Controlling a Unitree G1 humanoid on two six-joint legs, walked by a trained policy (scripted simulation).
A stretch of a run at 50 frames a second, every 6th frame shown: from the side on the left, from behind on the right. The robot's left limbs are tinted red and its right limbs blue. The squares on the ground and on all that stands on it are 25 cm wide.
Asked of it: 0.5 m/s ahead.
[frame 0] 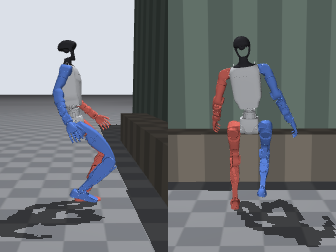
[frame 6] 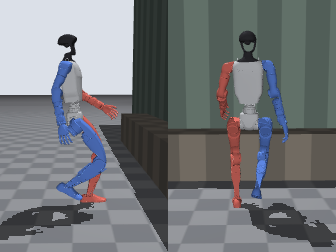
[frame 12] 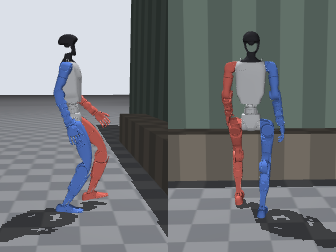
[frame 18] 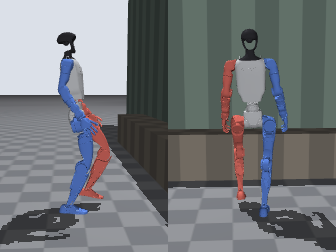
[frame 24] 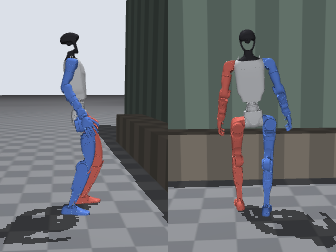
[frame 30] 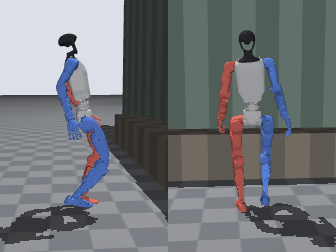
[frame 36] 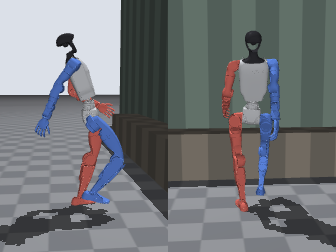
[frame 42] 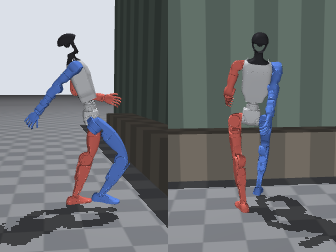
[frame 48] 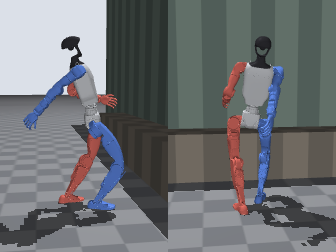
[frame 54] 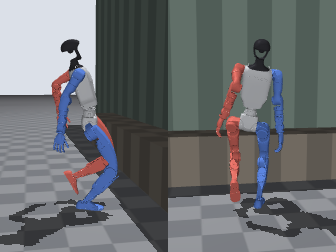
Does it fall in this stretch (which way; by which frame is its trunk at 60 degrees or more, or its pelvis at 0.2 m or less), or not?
no
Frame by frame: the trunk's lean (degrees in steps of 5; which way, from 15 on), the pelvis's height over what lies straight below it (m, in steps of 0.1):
0: 10, 0.7
6: 5, 0.7
12: 5, 0.7
18: 10, 0.8
24: 10, 0.8
30: 15 backward, 0.8
36: 20 backward, 0.8
42: 20 backward, 0.8
48: 20 backward, 0.7
54: 20 backward and to its right, 0.7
